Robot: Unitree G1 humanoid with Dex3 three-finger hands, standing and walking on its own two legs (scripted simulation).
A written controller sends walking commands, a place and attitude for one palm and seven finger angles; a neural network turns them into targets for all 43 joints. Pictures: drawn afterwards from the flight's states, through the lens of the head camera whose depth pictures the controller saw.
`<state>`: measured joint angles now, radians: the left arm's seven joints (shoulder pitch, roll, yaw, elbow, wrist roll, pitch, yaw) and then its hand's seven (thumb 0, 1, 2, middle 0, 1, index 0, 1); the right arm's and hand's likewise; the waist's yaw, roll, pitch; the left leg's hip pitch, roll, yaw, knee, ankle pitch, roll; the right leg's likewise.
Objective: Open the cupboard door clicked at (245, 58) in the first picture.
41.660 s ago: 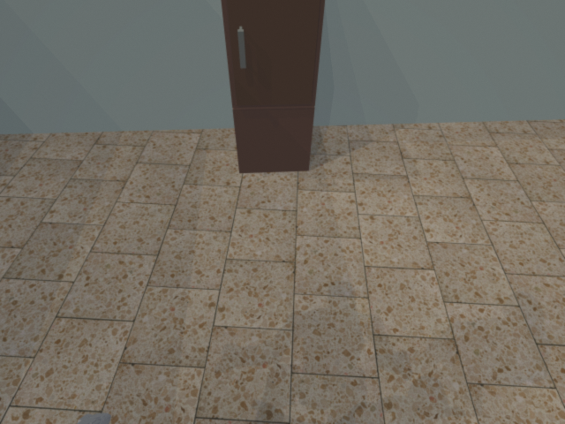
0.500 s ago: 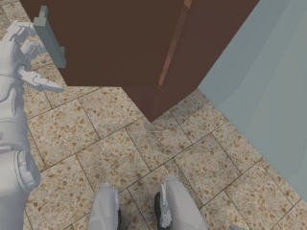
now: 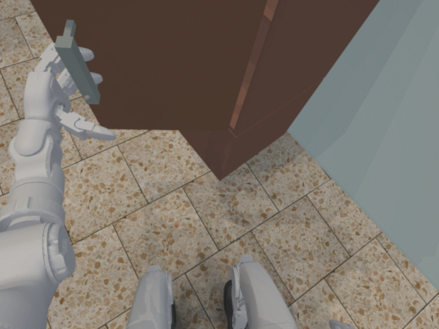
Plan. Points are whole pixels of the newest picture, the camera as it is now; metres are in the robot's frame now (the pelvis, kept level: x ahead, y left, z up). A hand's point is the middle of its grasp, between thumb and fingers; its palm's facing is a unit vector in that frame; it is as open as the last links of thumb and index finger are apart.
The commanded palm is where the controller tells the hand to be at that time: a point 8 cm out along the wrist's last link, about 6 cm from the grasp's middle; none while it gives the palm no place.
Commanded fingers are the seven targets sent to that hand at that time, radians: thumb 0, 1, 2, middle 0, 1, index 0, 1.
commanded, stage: slide the fingers in behind the handle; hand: left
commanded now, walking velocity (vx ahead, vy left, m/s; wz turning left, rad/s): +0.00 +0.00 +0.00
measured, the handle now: (82, 65) +0.56 +0.21 +0.05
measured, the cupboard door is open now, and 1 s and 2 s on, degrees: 54 55 77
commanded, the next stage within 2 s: close the thumb around the handle in 0.58 s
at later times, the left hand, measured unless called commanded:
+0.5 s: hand (95, 97) +0.50 +0.18 +0.04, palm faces -0.03 -1.00 -0.02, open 14.1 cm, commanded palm +0.48 +0.22 +0.04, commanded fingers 0.00 -0.50 0.30 -0.30 -1.20 -0.30 -1.20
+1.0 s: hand (95, 97) +0.50 +0.18 +0.04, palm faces -0.03 -1.00 -0.02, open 11.2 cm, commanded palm +0.48 +0.22 +0.04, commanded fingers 0.00 0.45 0.71 -0.37 -1.30 -0.37 -1.30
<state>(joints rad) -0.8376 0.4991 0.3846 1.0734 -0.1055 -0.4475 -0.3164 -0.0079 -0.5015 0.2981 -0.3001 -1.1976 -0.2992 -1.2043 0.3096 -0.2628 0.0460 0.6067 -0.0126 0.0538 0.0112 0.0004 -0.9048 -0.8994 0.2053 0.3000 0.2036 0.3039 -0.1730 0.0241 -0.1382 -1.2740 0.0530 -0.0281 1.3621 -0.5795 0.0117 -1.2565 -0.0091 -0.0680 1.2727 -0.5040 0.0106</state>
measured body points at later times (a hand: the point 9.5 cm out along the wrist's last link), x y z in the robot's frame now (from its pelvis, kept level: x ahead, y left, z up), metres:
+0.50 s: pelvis +0.00 +0.00 +0.00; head +0.16 +0.02 +0.42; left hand +0.50 +0.24 +0.04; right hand +0.03 -0.27 -0.11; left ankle +0.02 +0.11 -0.61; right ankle +0.04 -0.13 -0.61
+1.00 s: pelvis +0.00 +0.00 +0.00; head +0.16 +0.03 +0.42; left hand +0.50 +0.24 +0.04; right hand +0.04 -0.26 -0.11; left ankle +0.02 +0.11 -0.61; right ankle +0.04 -0.13 -0.61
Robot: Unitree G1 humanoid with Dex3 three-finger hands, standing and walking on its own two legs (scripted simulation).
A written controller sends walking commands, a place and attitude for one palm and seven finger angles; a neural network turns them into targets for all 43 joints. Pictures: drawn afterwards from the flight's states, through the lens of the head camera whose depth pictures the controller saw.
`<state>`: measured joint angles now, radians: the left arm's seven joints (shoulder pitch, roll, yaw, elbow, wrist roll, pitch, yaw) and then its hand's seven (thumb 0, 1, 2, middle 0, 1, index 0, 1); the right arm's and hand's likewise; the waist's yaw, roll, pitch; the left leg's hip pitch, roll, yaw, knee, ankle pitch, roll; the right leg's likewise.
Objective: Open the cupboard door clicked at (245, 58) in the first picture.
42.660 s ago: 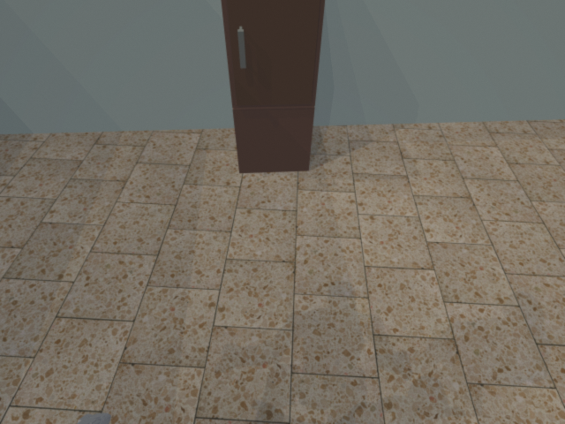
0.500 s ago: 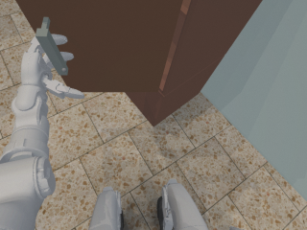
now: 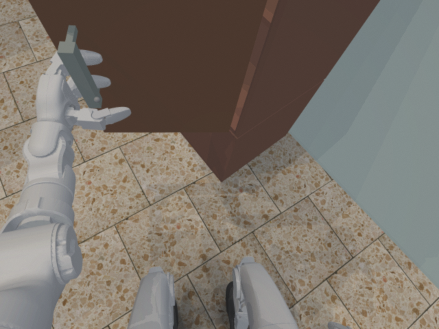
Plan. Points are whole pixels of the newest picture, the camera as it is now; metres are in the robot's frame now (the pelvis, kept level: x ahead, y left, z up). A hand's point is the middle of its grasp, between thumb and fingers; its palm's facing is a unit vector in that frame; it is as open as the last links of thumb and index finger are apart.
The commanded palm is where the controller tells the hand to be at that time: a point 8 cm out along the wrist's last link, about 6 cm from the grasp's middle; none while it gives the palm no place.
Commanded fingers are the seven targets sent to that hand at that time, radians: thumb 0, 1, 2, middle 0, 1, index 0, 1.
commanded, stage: close the thumb around the handle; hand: left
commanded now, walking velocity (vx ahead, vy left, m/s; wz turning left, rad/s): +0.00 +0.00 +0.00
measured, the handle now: (84, 70) +0.56 +0.20 +0.05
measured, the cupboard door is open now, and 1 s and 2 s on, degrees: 55 77 100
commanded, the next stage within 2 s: pull the door open along its arc in 0.38 s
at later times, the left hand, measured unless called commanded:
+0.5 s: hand (98, 100) +0.50 +0.18 +0.04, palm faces -0.03 -1.00 -0.01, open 5.7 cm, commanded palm +0.48 +0.22 +0.04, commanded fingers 0.00 0.90 0.90 -0.40 -1.35 -0.40 -1.35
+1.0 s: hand (116, 155) +0.40 +0.14 +0.04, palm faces +0.11 -0.99 +0.07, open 6.1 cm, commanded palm +0.35 +0.20 +0.04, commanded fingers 0.00 0.90 0.90 -0.40 -1.35 -0.40 -1.35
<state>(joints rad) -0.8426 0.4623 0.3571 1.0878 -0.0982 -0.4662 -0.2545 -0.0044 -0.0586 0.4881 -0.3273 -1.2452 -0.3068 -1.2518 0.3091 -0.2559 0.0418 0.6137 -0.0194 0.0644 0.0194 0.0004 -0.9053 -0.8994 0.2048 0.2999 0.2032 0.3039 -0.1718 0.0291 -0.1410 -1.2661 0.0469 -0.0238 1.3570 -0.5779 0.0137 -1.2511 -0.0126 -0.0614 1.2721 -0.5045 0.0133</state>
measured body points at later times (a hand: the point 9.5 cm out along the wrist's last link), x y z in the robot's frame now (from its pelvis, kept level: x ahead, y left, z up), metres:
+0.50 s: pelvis +0.00 +0.00 +0.00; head +0.17 +0.02 +0.42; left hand +0.50 +0.23 +0.04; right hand +0.04 -0.27 -0.11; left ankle +0.02 +0.11 -0.61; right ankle +0.04 -0.13 -0.61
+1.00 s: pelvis +0.02 +0.00 +0.03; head +0.14 +0.01 +0.46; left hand +0.38 +0.19 +0.04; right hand +0.13 -0.25 -0.09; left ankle +0.02 +0.11 -0.61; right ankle +0.04 -0.13 -0.61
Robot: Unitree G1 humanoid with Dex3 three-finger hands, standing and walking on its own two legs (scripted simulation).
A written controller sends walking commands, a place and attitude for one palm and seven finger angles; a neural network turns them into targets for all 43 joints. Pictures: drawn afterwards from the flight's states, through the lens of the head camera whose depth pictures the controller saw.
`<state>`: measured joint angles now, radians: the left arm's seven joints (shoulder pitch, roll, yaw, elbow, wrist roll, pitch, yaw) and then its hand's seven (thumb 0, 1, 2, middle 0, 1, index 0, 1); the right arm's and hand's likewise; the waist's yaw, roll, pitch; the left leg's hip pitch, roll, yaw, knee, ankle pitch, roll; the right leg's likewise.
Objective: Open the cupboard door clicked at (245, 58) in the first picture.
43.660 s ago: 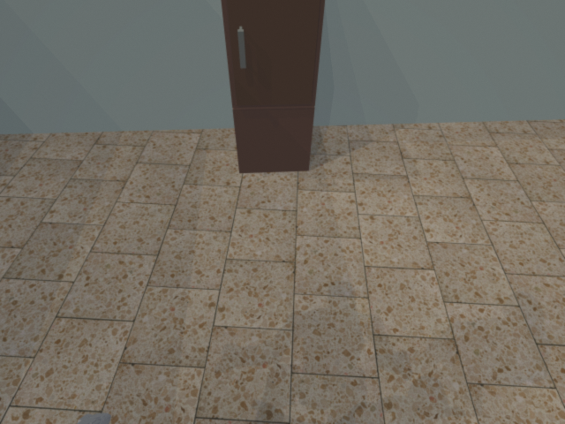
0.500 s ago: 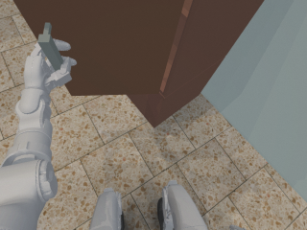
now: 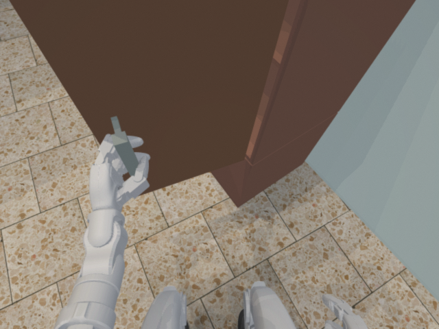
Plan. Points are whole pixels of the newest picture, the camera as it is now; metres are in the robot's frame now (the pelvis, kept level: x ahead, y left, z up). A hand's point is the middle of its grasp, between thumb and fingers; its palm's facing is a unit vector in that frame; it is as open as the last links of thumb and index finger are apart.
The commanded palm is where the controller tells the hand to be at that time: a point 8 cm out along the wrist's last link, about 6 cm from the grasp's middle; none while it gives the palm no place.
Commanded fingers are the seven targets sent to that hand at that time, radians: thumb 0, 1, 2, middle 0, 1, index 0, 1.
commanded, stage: pull the door open along its arc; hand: left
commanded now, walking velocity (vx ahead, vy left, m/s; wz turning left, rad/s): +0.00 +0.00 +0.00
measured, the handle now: (127, 150) +0.43 +0.17 +0.02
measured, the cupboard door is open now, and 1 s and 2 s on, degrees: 77 100 100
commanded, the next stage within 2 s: open thumb and fingers to let go in 0.56 s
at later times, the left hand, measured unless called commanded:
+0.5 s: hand (191, 221) +0.30 +0.05 +0.02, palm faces +0.37 -0.93 +0.02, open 6.1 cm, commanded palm +0.23 +0.08 +0.02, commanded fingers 0.00 0.90 0.90 -0.40 -1.35 -0.40 -1.35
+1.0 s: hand (190, 219) +0.30 +0.05 +0.02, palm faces +0.38 -0.92 -0.02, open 8.9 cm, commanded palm +0.25 +0.09 +0.02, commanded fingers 0.00 -0.36 0.36 -0.31 -1.22 -0.31 -1.22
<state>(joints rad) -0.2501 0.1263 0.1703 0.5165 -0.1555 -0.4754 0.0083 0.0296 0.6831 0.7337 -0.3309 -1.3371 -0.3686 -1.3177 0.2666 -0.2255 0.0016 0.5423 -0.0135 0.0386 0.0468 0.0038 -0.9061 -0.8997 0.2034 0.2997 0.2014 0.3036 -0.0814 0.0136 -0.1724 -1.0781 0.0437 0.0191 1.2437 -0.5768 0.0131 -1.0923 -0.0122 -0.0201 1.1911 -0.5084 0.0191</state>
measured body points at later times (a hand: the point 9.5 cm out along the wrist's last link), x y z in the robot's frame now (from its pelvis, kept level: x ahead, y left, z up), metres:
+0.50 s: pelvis +0.00 -0.04 +0.00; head +0.09 -0.03 +0.44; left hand +0.27 +0.10 +0.02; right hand +0.18 -0.24 -0.11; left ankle +0.00 +0.11 -0.63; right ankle +0.03 -0.13 -0.63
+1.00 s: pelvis +0.00 -0.04 +0.00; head +0.10 -0.04 +0.44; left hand +0.27 +0.10 +0.02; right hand +0.19 -0.24 -0.12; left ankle +0.00 +0.11 -0.63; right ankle +0.03 -0.13 -0.63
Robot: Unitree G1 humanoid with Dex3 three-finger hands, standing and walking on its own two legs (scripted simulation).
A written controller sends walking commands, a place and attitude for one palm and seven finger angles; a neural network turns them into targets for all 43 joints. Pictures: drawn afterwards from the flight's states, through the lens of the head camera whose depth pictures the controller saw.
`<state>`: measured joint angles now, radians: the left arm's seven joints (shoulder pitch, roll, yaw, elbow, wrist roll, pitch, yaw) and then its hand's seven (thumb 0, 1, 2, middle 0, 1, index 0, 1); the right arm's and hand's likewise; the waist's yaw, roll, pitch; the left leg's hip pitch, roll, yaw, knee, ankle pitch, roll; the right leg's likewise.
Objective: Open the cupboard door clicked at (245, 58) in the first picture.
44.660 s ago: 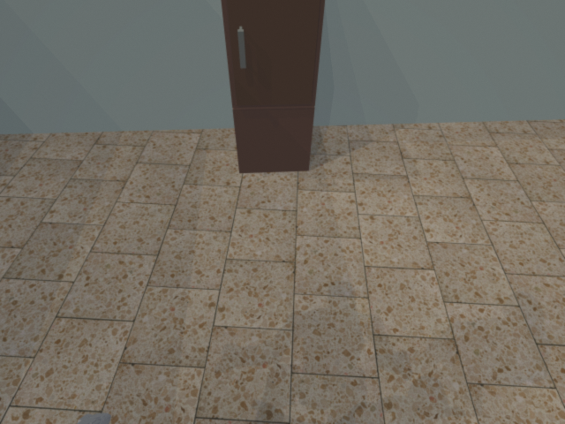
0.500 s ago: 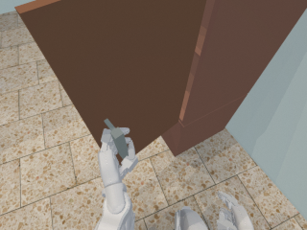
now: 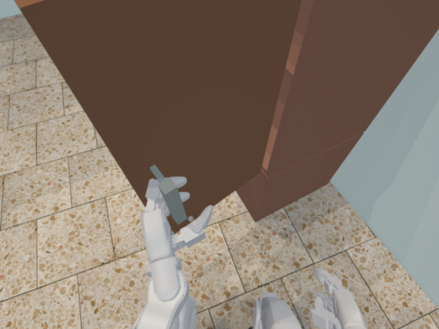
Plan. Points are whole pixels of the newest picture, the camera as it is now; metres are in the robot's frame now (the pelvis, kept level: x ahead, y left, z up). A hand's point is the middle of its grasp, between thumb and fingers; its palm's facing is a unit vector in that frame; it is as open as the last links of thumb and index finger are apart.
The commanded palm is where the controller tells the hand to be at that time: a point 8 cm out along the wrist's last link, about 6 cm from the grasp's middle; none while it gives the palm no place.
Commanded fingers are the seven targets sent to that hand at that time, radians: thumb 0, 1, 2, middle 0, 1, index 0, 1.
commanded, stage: open thumb and fingers to let go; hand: left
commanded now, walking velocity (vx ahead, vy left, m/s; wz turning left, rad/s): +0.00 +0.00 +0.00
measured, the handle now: (168, 195) +0.34 +0.11 +0.03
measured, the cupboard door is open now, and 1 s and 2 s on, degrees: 100 100 100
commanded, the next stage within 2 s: slide the hand sideways off the handle in 0.48 s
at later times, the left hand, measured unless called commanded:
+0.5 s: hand (190, 219) +0.30 +0.07 +0.02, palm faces +0.27 -0.96 -0.01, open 14.6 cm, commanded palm +0.26 +0.11 +0.02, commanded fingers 0.00 -0.50 0.30 -0.15 -0.30 -0.15 -0.30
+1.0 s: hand (178, 234) +0.27 +0.09 +0.03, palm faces -0.16 -0.99 +0.04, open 16.0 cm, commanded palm +0.23 +0.14 +0.02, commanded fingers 0.00 -0.50 0.30 -0.15 -0.30 -0.15 -0.30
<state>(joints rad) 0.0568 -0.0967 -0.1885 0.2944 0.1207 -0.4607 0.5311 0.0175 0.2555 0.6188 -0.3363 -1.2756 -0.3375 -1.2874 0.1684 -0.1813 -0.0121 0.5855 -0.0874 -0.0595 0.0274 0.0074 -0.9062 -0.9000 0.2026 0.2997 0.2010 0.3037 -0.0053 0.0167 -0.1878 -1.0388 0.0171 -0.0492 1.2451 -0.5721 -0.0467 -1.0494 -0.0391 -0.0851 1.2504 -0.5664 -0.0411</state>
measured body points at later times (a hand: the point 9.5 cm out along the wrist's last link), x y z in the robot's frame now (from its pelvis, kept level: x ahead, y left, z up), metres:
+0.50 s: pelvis -0.02 +0.02 +0.00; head +0.07 +0.02 +0.44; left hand +0.28 +0.12 +0.02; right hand +0.15 -0.20 -0.11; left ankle +0.01 +0.15 -0.63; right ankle +0.02 -0.10 -0.63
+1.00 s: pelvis -0.01 +0.04 -0.01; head +0.08 +0.04 +0.43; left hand +0.28 +0.14 +0.03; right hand +0.16 -0.20 -0.10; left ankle +0.01 +0.15 -0.63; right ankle +0.02 -0.10 -0.63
